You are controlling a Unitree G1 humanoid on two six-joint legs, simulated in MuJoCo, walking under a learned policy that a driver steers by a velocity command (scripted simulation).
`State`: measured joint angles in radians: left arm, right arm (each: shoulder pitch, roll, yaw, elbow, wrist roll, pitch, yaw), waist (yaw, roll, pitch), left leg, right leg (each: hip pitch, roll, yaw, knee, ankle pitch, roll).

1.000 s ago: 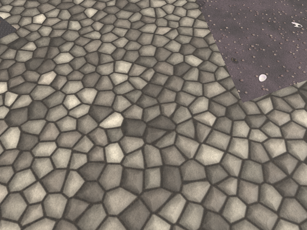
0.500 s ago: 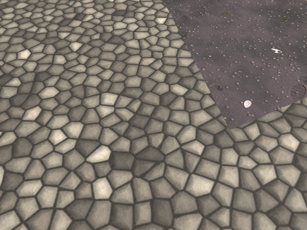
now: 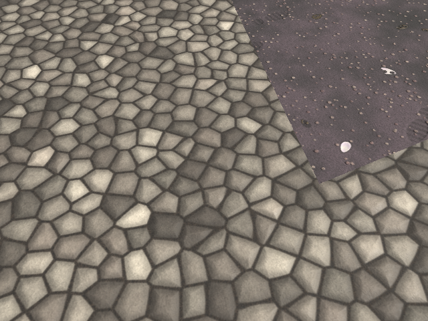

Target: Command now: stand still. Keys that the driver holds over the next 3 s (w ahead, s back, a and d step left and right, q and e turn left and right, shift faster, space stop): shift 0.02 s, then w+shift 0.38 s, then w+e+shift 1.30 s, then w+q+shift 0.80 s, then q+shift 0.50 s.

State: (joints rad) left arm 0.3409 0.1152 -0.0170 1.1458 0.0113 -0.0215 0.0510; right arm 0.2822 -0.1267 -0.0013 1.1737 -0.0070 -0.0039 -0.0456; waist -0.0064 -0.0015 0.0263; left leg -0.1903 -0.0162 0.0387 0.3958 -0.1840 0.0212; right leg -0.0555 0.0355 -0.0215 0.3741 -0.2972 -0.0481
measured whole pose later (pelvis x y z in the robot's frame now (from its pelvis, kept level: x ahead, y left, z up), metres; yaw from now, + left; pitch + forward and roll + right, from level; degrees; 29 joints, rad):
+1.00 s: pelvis +0.59 +0.03 -0.04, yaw -25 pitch -1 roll -1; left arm 0.30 0.29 0.10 0.91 0.03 -0.02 -0.02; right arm 0.21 -0.20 -0.03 0.84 -0.03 -0.11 0.00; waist 0.05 -0.02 0.05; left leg -0.34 0.04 -0.05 1.47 -0.33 0.00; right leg -0.35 0.21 -0.11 0.65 -0.30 -0.24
